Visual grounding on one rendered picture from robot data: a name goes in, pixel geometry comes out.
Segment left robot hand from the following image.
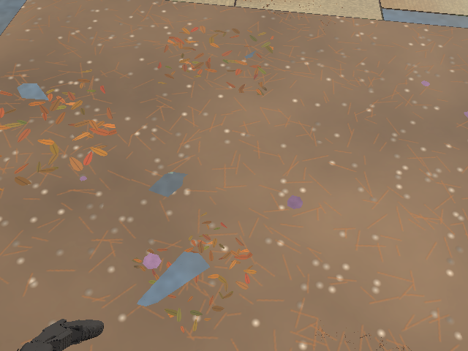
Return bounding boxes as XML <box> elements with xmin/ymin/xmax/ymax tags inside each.
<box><xmin>17</xmin><ymin>319</ymin><xmax>104</xmax><ymax>351</ymax></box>

